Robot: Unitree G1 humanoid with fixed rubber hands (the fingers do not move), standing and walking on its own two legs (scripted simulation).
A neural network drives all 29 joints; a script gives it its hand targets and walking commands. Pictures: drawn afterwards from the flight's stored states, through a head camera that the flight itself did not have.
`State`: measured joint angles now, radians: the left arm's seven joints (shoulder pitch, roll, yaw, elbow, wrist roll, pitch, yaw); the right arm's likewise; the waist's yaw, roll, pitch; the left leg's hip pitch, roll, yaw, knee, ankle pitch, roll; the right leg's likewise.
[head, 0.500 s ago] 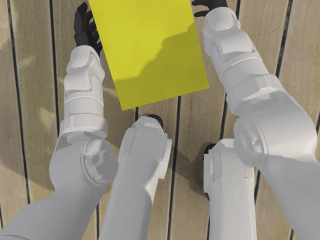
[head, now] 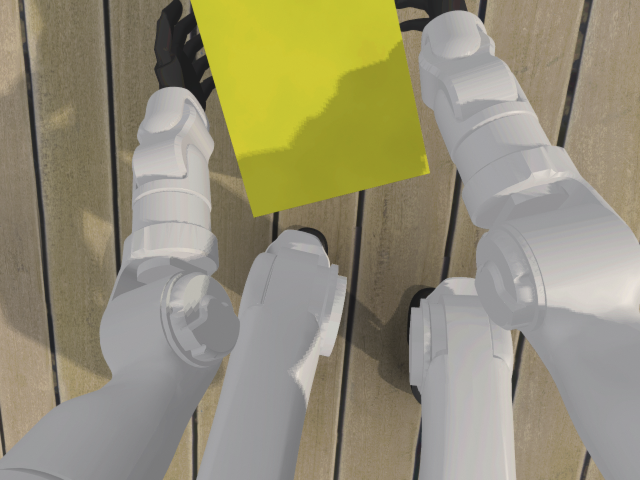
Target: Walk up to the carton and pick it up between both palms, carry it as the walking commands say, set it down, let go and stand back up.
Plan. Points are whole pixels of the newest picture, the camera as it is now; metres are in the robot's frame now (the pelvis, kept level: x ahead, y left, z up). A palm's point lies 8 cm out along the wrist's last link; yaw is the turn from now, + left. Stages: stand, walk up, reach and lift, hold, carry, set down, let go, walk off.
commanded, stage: set down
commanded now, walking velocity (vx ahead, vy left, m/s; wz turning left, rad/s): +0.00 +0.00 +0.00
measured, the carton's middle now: (319, 68) +0.50 +0.15 -0.26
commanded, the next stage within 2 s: none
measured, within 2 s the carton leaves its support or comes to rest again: neither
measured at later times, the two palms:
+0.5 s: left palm (178, 91) +0.43 +0.28 -0.18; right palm (449, 20) +0.54 +0.02 -0.18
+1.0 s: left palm (101, 78) +0.43 +0.33 -0.12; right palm out of the picture +0.56 +0.02 -0.13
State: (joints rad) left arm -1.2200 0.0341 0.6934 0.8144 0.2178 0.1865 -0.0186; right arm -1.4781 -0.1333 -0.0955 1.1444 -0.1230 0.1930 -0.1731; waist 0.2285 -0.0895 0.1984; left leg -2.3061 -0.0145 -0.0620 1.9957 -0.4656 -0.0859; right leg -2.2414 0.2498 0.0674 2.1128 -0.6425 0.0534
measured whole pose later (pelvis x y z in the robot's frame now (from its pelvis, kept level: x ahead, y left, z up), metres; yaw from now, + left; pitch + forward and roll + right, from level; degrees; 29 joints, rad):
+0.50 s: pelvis +0.00 +0.00 +0.00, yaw +1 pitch +44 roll +3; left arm -1.24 0.11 0.62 1.00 0.12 0.06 0.02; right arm -1.44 -0.18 -0.03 1.10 -0.03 0.13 -0.14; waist 0.23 -0.06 0.21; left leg -2.30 -0.02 -0.05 1.99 -0.46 -0.08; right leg -2.23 0.24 0.08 2.12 -0.64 0.06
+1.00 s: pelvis +0.00 +0.02 +0.02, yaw +3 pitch +45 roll +0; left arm -1.13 0.16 0.45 0.83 -0.08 0.09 0.08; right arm -1.33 -0.25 -0.02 0.94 0.00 0.18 -0.14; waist 0.21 -0.05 0.13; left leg -2.27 -0.08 -0.03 1.90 -0.42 -0.04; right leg -2.16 0.15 0.09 2.03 -0.66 0.08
